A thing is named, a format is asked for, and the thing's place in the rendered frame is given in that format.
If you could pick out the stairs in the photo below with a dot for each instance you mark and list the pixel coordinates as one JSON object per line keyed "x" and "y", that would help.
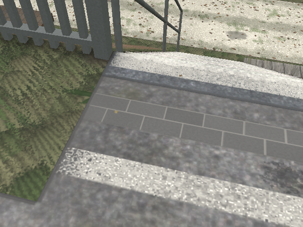
{"x": 237, "y": 66}

